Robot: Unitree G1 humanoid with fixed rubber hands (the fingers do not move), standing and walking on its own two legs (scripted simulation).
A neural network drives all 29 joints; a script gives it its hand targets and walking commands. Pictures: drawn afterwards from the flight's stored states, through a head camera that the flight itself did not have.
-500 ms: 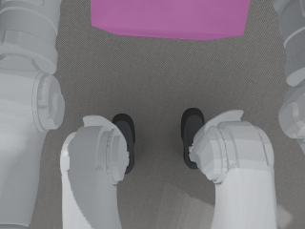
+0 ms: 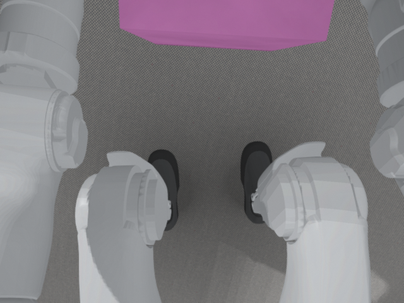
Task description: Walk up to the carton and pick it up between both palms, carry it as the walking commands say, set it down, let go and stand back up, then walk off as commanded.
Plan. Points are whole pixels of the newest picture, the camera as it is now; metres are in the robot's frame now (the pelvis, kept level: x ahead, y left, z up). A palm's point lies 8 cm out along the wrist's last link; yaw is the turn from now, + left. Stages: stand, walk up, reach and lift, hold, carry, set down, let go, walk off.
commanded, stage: reach and lift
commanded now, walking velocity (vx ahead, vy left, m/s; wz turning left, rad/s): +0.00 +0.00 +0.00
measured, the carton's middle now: out of the picture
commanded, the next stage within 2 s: none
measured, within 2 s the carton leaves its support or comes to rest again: leaves its support in 1.20 s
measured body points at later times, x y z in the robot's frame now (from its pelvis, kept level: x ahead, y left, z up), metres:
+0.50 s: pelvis +0.00 +0.00 +0.01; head +0.39 -0.01 +0.22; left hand +0.61 +0.13 -0.18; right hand +0.58 -0.20 -0.18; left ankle +0.10 +0.11 -0.33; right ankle +0.11 -0.11 -0.33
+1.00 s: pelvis +0.01 +0.00 -0.01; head +0.39 -0.01 +0.21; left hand +0.61 +0.13 -0.18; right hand +0.58 -0.20 -0.19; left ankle +0.10 +0.11 -0.33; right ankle +0.11 -0.11 -0.33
